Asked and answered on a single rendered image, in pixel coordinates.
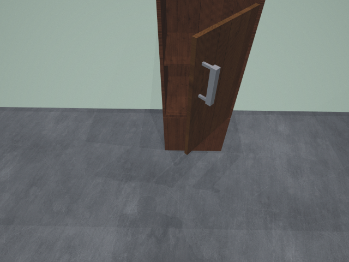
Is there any cupboard door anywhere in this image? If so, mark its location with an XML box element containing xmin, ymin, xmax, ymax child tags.
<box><xmin>184</xmin><ymin>3</ymin><xmax>260</xmax><ymax>155</ymax></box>

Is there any handle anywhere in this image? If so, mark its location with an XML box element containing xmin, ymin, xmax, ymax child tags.
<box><xmin>198</xmin><ymin>62</ymin><xmax>221</xmax><ymax>106</ymax></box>

